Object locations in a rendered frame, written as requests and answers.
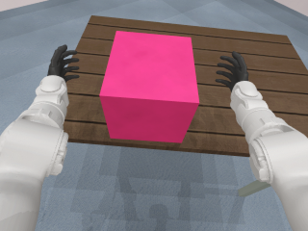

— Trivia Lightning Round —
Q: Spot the robot right upper arm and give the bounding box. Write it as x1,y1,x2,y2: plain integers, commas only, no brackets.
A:
248,130,308,231

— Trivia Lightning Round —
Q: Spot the robot left hand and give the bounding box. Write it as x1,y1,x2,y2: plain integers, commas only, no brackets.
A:
47,44,80,82

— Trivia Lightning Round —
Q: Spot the carton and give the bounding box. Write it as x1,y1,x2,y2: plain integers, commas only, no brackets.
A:
99,31,199,143

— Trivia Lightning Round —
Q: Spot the table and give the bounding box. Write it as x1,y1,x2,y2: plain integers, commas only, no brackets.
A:
63,15,308,197

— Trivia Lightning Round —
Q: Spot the robot right hand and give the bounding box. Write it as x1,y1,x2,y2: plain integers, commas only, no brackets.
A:
215,51,249,92

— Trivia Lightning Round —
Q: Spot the robot left upper arm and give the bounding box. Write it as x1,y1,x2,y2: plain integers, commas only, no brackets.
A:
0,118,69,231

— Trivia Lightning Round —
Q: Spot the right robot forearm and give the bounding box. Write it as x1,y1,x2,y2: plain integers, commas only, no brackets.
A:
230,81,308,144

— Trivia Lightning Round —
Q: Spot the left robot forearm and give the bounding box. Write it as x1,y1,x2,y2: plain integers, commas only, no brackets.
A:
0,75,69,156

